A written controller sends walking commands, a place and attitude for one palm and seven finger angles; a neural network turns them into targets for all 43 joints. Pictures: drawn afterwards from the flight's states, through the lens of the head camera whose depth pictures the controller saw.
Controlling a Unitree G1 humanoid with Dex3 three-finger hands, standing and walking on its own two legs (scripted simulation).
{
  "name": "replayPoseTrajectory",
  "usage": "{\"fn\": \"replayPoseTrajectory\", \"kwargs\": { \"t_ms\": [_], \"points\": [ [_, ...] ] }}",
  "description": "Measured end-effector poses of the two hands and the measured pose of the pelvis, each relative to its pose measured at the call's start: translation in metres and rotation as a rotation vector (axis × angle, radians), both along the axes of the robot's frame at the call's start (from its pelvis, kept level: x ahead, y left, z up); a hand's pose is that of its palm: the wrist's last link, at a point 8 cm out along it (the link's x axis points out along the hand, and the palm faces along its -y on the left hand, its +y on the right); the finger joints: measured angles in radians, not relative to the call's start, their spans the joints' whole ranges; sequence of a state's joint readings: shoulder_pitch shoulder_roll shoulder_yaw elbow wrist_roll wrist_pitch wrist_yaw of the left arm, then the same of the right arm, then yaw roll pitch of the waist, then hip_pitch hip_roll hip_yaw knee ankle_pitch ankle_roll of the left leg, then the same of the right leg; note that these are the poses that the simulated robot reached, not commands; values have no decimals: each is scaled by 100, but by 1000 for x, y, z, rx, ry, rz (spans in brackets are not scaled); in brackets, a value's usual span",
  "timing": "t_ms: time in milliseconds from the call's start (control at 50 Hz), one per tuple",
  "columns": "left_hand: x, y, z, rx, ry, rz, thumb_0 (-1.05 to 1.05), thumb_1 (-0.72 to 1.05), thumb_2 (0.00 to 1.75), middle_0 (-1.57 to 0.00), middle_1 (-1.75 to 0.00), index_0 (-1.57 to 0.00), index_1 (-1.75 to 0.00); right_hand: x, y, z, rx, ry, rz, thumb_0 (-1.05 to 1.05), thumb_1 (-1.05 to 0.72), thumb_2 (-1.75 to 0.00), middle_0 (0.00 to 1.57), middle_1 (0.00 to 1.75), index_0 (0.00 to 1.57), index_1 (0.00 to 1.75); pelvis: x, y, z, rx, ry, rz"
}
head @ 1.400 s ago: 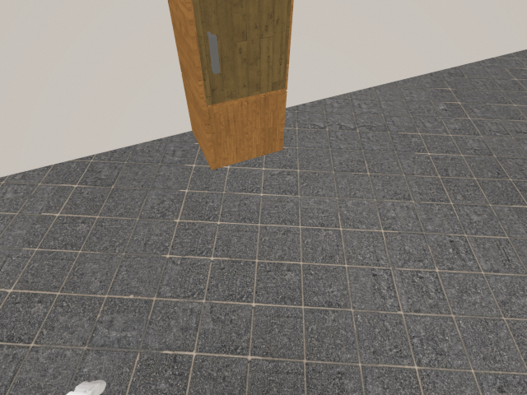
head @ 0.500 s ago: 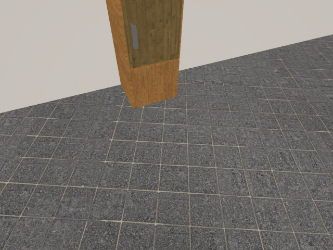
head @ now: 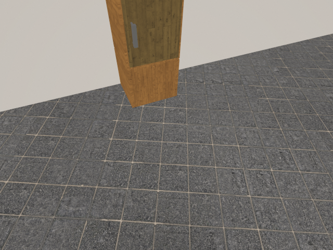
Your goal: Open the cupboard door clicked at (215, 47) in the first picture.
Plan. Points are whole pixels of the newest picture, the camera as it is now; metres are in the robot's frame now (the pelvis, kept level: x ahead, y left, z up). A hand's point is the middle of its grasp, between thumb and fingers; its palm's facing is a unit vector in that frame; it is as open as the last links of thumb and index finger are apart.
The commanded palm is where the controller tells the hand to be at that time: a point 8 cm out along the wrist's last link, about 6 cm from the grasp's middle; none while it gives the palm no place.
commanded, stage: look at it before walking up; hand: left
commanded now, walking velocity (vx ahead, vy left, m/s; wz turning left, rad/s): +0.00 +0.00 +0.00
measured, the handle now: (133, 34) +1.37 +0.30 -0.10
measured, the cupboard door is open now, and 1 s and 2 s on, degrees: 0 0 0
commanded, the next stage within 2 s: walk to a spot facing it in 0.04 s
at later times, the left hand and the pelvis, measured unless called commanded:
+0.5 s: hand out of the picture +0.07 +0.17 -0.19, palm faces -0.12 -0.97 -0.22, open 7.4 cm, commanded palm none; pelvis +0.05 -0.03 -0.02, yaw -9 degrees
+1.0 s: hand (117, 227) +0.23 +0.17 -0.21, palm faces -0.21 -0.97 -0.16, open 7.4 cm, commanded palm none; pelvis +0.26 -0.02 -0.03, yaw -19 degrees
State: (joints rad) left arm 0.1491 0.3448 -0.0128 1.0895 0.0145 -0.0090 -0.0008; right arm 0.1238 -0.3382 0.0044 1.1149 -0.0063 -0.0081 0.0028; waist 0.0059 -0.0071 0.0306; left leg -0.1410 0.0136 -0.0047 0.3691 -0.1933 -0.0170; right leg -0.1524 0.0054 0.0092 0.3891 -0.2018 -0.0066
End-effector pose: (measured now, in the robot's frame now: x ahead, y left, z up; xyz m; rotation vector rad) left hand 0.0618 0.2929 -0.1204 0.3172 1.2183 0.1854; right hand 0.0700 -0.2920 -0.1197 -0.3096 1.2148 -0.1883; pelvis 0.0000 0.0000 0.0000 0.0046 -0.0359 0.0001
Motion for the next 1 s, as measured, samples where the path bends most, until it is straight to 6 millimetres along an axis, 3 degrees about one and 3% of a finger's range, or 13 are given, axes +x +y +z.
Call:
{"fn": "replayPoseTrajectory", "kwargs": {
  "t_ms": [260, 400, 500, 560, 640, 720, 800, 940, 1000],
  "points": [
    [-2, -6, -5, -11, 22, 6, 0, 90, 90, -20, -30, -20, -30, 1, 7, -5, 15, -1, -14, 1, -91, -89, 20, 30, 20, 30, 6, 0, -2, 0, 4, -28],
    [-10, -36, -25, -83, 129, -16, 0, 90, 90, -20, -30, -20, -30, -26, 23, -26, 85, 28, -124, 1, -91, -89, 20, 30, 20, 30, 30, -7, -13, 13, 21, -111],
    [12, -71, -33, -109, 148, -53, 0, 90, 90, -20, -30, -20, -30, -54, 19, -48, 132, 113, -217, 1, -90, -89, 20, 30, 20, 30, 53, -26, -24, 10, 17, -154],
    [22, -88, -34, -118, 113, -29, 0, 90, 90, -20, -30, -20, -30, -54, 17, -49, 147, 188, -228, 1, -91, -89, 20, 30, 20, 30, 67, -35, -23, -1, 16, -153],
    [24, -107, -25, -137, 170, -30, 0, 90, 90, -20, -30, -20, -30, -15, 12, -37, 156, 142, -244, 2, -91, -89, 20, 30, 20, 30, 91, -40, -11, 3, 25, -184],
    [32, -116, -19, -156, 251, -49, 0, 90, 90, -20, -30, -20, -30, 42, 11, -26, 164, 28, -267, 1, -91, -89, 20, 30, 20, 30, 119, -41, -4, 6, 39, -220],
    [52, -115, -20, -161, 300, -53, 0, 90, 90, -20, -30, -20, -30, 105, 14, -20, 169, -63, -260, 1, -91, -90, 20, 30, 19, 30, 152, -38, -4, -3, 45, -247],
    [123, -88, -45, -156, 341, -52, 0, 90, 90, -21, -30, -20, -30, 221, 26, -22, 135, -186, -219, 1, -91, -90, 20, 30, 20, 30, 230, -21, -25, -25, 39, -293],
    [174, -75, -57, -147, 333, -98, 0, 90, 90, -20, -30, -20, -30, 239, 32, -22, 109, -219, -255, 1, -91, -89, 20, 30, 20, 30, 255, -15, -30, -12, 19, -326]
  ]
}}
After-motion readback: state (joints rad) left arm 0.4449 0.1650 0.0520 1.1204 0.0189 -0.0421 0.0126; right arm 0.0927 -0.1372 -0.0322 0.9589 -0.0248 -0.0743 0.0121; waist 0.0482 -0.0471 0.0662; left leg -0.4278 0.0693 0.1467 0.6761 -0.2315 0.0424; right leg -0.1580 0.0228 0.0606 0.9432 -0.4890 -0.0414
